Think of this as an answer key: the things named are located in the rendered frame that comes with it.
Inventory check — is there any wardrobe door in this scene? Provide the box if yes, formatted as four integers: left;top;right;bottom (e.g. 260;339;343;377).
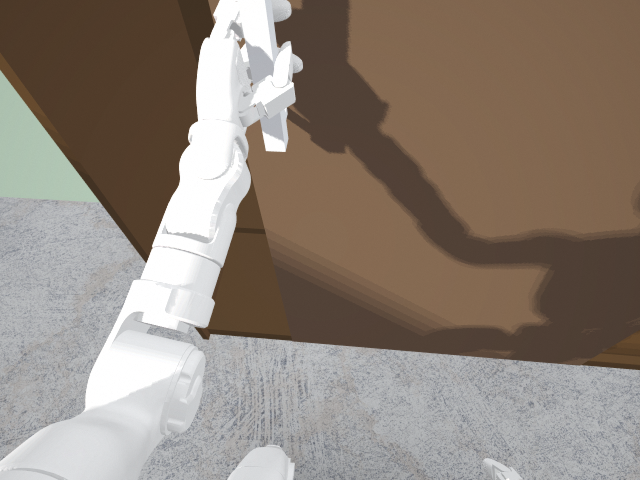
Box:
208;0;640;366
602;330;640;357

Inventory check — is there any handle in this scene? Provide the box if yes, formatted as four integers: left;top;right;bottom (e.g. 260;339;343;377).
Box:
237;0;288;152

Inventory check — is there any right robot hand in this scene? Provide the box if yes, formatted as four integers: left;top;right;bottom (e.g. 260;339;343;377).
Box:
483;458;522;480

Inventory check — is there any left robot hand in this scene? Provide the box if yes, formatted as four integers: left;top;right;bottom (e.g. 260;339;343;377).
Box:
196;0;303;134

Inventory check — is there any robot left thigh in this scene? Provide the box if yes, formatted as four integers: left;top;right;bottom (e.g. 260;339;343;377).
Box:
227;447;295;480

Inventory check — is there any left robot upper arm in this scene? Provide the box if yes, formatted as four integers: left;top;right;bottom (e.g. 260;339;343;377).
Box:
0;330;206;480

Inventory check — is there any robot left forearm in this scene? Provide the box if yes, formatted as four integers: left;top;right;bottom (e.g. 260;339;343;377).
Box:
85;119;251;406

